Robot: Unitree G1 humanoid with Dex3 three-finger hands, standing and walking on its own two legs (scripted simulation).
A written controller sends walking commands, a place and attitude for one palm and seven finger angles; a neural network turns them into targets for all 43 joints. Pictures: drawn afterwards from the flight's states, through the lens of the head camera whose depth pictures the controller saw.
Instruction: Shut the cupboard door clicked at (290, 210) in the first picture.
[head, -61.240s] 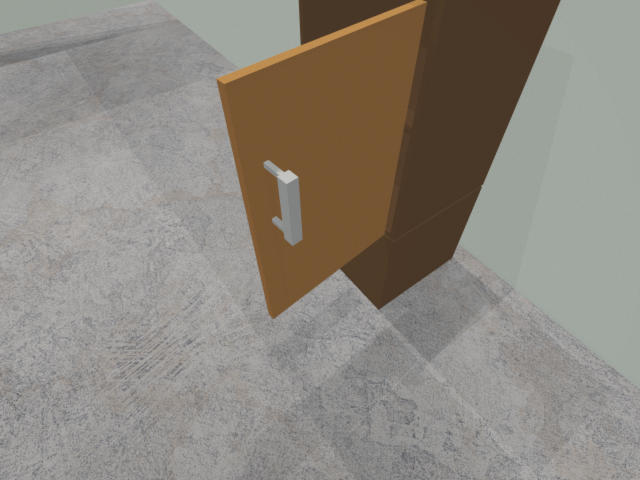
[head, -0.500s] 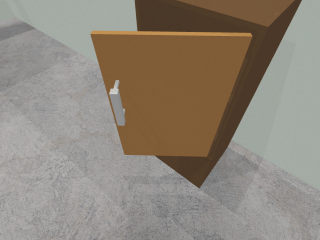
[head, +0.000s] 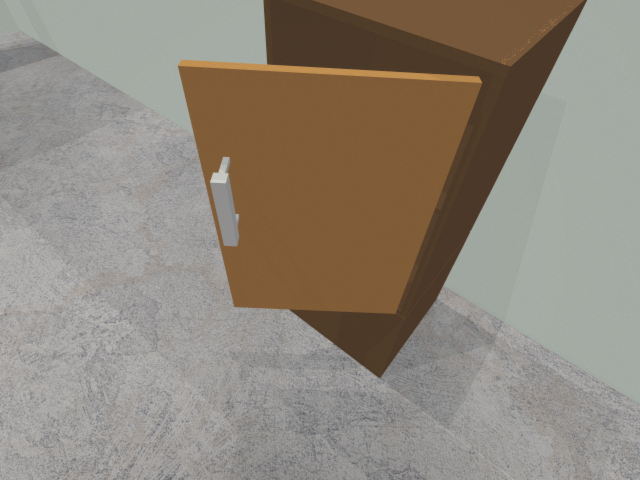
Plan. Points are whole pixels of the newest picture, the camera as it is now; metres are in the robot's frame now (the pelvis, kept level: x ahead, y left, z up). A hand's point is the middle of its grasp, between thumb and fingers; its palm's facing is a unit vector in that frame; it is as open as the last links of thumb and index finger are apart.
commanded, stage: look again from close up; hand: left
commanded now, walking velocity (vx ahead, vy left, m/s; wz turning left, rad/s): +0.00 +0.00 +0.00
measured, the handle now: (228, 202) +0.52 +0.18 +0.03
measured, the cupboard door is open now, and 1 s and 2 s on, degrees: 38 38 38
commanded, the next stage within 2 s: shuffle to correct the standing spot in 0.60 s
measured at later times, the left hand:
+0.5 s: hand out of the picture +0.05 +0.25 -0.17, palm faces +0.04 -0.95 -0.30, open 7.4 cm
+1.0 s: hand out of the picture -0.04 +0.22 -0.18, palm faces +0.00 -0.98 -0.19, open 7.4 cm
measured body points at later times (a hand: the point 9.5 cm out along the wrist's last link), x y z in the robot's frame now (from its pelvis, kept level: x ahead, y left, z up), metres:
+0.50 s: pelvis -0.01 +0.03 -0.01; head -0.03 +0.03 +0.44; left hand +0.05 +0.30 -0.14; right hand +0.10 -0.24 -0.13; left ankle +0.01 +0.13 -0.75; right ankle -0.01 -0.10 -0.75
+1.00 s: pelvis -0.02 +0.03 -0.01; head -0.02 +0.04 +0.44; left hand -0.04 +0.27 -0.17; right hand +0.00 -0.21 -0.16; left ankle +0.01 +0.13 -0.75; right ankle -0.01 -0.10 -0.75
